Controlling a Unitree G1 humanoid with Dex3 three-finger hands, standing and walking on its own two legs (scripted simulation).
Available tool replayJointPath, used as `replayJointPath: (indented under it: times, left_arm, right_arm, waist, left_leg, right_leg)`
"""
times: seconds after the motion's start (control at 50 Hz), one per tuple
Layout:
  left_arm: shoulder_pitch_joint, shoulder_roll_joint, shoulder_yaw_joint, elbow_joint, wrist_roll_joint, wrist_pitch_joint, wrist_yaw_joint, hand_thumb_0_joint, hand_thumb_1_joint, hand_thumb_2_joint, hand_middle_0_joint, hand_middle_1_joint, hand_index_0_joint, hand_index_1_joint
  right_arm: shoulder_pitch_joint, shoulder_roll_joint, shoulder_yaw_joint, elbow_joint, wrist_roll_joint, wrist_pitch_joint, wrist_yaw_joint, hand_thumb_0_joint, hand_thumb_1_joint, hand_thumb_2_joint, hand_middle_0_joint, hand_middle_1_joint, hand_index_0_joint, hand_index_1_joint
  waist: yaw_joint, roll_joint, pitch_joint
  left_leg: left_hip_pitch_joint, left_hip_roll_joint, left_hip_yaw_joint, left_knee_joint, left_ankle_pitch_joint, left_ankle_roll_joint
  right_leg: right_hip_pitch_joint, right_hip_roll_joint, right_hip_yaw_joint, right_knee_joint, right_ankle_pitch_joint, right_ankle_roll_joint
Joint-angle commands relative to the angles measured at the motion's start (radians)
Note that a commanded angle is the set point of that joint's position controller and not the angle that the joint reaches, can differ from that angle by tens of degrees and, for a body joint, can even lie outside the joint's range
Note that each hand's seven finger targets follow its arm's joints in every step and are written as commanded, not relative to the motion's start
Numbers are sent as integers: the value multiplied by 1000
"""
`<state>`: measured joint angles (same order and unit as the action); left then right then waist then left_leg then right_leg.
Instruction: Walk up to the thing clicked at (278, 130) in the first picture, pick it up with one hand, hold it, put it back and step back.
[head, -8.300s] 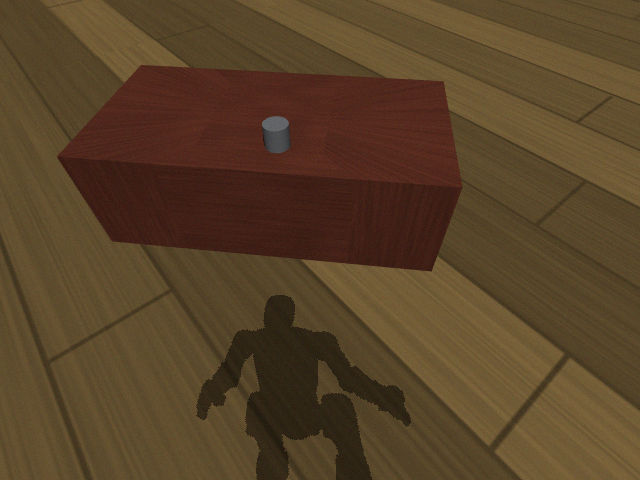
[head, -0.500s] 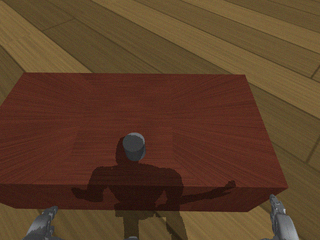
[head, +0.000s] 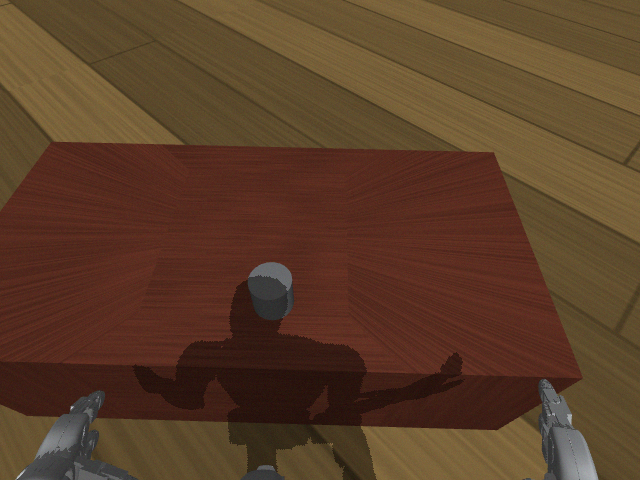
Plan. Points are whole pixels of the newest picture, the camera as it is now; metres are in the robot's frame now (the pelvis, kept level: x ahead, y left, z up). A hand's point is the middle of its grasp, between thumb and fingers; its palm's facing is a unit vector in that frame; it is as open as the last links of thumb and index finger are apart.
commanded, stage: go down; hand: left
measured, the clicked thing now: (271, 291) +0.50 +0.12 -0.23
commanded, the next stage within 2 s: approach in 1.44 s
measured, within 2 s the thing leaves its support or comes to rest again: neither
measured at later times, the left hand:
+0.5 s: hand (116, 304) +0.33 +0.30 +0.01, palm faces +0.11 -0.98 -0.13, open 17.6 cm
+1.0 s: hand (115, 247) +0.41 +0.31 +0.04, palm faces +0.10 -0.99 -0.06, open 17.6 cm
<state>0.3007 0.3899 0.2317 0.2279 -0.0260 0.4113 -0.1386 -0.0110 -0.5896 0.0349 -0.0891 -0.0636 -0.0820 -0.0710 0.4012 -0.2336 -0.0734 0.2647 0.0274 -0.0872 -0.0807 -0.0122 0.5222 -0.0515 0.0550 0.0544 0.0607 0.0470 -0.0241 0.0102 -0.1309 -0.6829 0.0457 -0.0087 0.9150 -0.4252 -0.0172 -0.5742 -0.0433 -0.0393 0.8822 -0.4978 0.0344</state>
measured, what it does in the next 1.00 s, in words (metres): stands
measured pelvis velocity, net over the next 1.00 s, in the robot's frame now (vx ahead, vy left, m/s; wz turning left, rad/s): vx -0.02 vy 0.01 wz -0.04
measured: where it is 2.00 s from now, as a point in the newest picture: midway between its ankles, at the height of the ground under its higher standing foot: outside the picture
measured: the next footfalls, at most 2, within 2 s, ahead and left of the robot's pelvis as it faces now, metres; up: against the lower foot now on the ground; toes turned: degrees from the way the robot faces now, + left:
none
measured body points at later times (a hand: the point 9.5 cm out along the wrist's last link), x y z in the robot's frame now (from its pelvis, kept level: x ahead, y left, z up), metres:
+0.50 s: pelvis -0.02 +0.00 +0.00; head +0.04 +0.02 +0.45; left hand +0.32 +0.35 +0.02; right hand +0.12 -0.27 -0.04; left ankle +0.01 +0.13 -0.69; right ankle -0.04 -0.14 -0.69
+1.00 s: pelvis -0.02 +0.01 -0.01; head +0.07 +0.03 +0.43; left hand +0.40 +0.36 +0.05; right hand +0.12 -0.26 -0.06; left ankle +0.01 +0.13 -0.69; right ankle -0.04 -0.14 -0.69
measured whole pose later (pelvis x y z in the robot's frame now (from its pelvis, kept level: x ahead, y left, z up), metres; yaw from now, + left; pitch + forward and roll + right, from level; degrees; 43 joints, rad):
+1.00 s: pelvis -0.02 +0.01 -0.01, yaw -3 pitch +16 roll -3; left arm -0.59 0.70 0.50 1.07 -0.11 -0.11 -0.43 -0.02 -0.56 0.04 -0.05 -0.03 -0.05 -0.03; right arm 0.31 -0.24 0.01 0.36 0.01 -0.13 -0.04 -0.01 0.54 -0.05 0.06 0.05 0.06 0.05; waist -0.12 -0.01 -0.11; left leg -0.83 0.08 0.00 0.95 -0.40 -0.01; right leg -0.73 -0.01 -0.02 0.89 -0.45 0.04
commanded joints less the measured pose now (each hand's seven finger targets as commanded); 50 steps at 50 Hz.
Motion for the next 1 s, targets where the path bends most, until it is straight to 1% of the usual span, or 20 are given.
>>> replayJointPath:
  times: [0.0, 0.04, 0.12, 0.18, 0.24, 0.28, 0.32, 0.34, 0.38, 0.44, 0.48, 0.56, 0.6, 0.64, 0.66, 0.72, 0.78, 0.8, 0.84, 0.98]
  left_arm:
    - [-228, 306, 151, -212, -10, -78, 10, 0, -611, 49, -71, -50, -63, -61]
    - [-316, 287, 133, -207, -25, -91, -11, 0, -605, 60, -70, -47, -59, -63]
    - [-437, 325, 157, -63, -51, -114, -53, 0, -611, 47, -73, -42, -61, -57]
    - [-518, 372, 182, 71, -59, -126, -85, 0, -611, 43, -66, -39, -60, -49]
    - [-600, 387, 186, 177, -66, -155, -120, 0, -611, 34, -64, -42, -63, -46]
    - [-676, 423, 209, 226, -75, -185, -139, 0, -611, 32, -60, -41, -63, -43]
    - [-721, 473, 243, 260, -79, -222, -152, 0, -611, 23, -59, -39, -63, -39]
    - [-756, 459, 227, 299, -75, -242, -164, 0, -611, 25, -57, -41, -64, -38]
    - [-822, 474, 233, 325, -79, -291, -182, 0, -607, 28, -57, -39, -62, -37]
    - [-899, 499, 240, 398, -77, -355, -195, 0, -599, 34, -54, -44, -60, -41]
    - [-966, 532, 255, 414, -85, -397, -209, 0, -598, 36, -53, -41, -60, -38]
    - [-1033, 559, 258, 488, -85, -460, -225, 0, -591, 31, -52, -36, -59, -32]
    - [-1073, 563, 263, 506, -92, -487, -237, 0, -559, 31, -48, -25, -54, -22]
    - [-1096, 581, 269, 542, -91, -508, -244, 0, -560, 29, -47, -27, -56, -22]
    - [-1105, 594, 282, 561, -93, -517, -248, 0, -557, 29, -47, -25, -55, -20]
    - [-1132, 606, 285, 596, -99, -546, -263, 0, -541, 39, -41, -29, -52, -22]
    - [-1176, 625, 297, 622, -104, -568, -273, 0, -539, 45, -39, -30, -47, -26]
    - [-1181, 626, 294, 612, -106, -572, -276, 0, -544, 44, -40, -27, -48, -24]
    - [-1200, 664, 316, 615, -109, -582, -280, 0, -567, 48, -43, -35, -48, -34]
    - [-1193, 674, 329, 663, -106, -601, -291, 0, -611, 46, -46, -44, -48, -46]
  right_arm:
    - [-3, -159, -80, -187, 6, -77, -37, 0, 539, -50, 50, 51, 50, 51]
    - [25, -129, -50, -138, 5, -80, -40, 0, 536, -52, 50, 51, 50, 51]
    - [4, -140, -45, -114, 7, -101, -50, 0, 531, -53, 50, 51, 50, 51]
    - [-22, -138, -26, -83, 9, -101, -46, 0, 545, -49, 50, 51, 50, 51]
    - [-32, -178, -60, -97, 9, -106, -38, 0, 552, -47, 50, 51, 50, 51]
    - [-44, -152, -25, -94, 9, -108, -27, 0, 552, -47, 50, 51, 50, 51]
    - [-53, -171, -45, -81, 11, -111, -24, 0, 551, -46, 50, 51, 50, 51]
    - [-62, -174, -51, -95, 9, -113, -22, 0, 553, -46, 50, 51, 50, 51]
    - [-86, -156, -28, -94, 8, -119, -13, 0, 555, -46, 50, 51, 50, 51]
    - [-90, -192, -64, -84, 5, -124, -7, 0, 556, -46, 50, 51, 50, 51]
    - [-81, -176, -44, -58, 4, -125, -1, 0, 562, -45, 50, 51, 50, 51]
    - [-71, -159, -19, -19, -1, -118, 7, 0, 561, -45, 50, 51, 50, 51]
    - [-82, -179, -36, -22, -3, -117, 10, 0, 561, -45, 50, 51, 50, 51]
    - [-84, -157, -3, -25, -7, -115, 16, 0, 562, -45, 50, 51, 50, 51]
    - [-85, -182, -27, -17, -8, -113, 14, 0, 562, -45, 50, 50, 50, 50]
    - [-78, -164, 1, -8, -12, -107, 24, 0, 566, -43, 50, 50, 50, 50]
    - [-107, -194, -20, -35, -12, -105, 19, 0, 561, -45, 50, 50, 50, 50]
    - [-108, -157, 23, -42, -12, -104, 25, 0, 561, -45, 50, 50, 50, 50]
    - [-108, -185, -5, -51, -11, -98, 20, 0, 557, -46, 50, 50, 50, 50]
    - [-102, -177, 5, -74, -13, -91, 28, 0, 543, -50, 50, 50, 50, 50]
  waist:
    - [-19, 88, -157]
    - [-29, 115, -137]
    - [-33, 90, -149]
    - [-6, 86, -133]
    - [-22, 59, -159]
    - [-5, 47, -177]
    - [5, 64, -214]
    - [-15, 47, -223]
    - [-7, 63, -248]
    - [-21, 89, -249]
    - [-20, 111, -259]
    - [-34, 127, -256]
    - [-47, 128, -267]
    - [-52, 131, -276]
    - [-55, 125, -272]
    - [-56, 146, -277]
    - [-76, 126, -307]
    - [-64, 139, -323]
    - [-68, 139, -355]
    - [-67, 159, -374]
  left_leg:
    - [216, -31, 3, -123, 244, 17]
    - [225, -30, 3, -125, 244, 17]
    - [235, -27, -2, -123, 260, 24]
    - [209, -32, 1, -130, 256, 26]
    - [222, -27, 1, -141, 233, 28]
    - [211, -28, 5, -134, 259, 30]
    - [223, -30, 12, -125, 303, 31]
    - [236, -25, 10, -122, 321, 32]
    - [251, -21, 11, -114, 350, 33]
    - [271, -12, 0, -136, 308, 26]
    - [278, -10, 3, -133, 313, 26]
    - [273, -11, 5, -128, 299, 30]
    - [278, -5, -2, -132, 282, 28]
    - [278, -4, -2, -127, 267, 29]
    - [274, -3, -6, -124, 266, 28]
    - [267, 3, -13, -117, 261, 25]
    - [261, 5, -16, -103, 247, 29]
    - [252, 0, -6, -93, 269, 32]
    - [257, 2, -10, -79, 305, 33]
    - [253, 9, -17, -61, 336, 28]
  right_leg:
    - [-7, 38, -6, -112, 273, -26]
    - [-30, 37, -4, -114, 273, -27]
    - [-25, 35, -6, -120, 291, -26]
    - [-8, 33, -5, -129, 287, -28]
    - [-17, 39, -4, -138, 262, -32]
    - [-1, 38, -1, -136, 286, -31]
    - [26, 34, 10, -132, 330, -29]
    - [17, 37, 8, -126, 348, -27]
    - [11, 39, 9, -120, 363, -28]
    - [-24, 47, 2, -119, 306, -38]
    - [-27, 47, 3, -122, 311, -40]
    - [-46, 47, 7, -128, 306, -40]
    - [-64, 51, 3, -127, 290, -42]
    - [-82, 53, 1, -131, 274, -42]
    - [-93, 54, 0, -129, 274, -42]
    - [-106, 58, -5, -118, 264, -44]
    - [-121, 59, -2, -114, 259, -43]
    - [-108, 57, 2, -112, 277, -43]
    - [-104, 58, 2, -104, 305, -40]
    - [-129, 62, -6, -83, 304, -44]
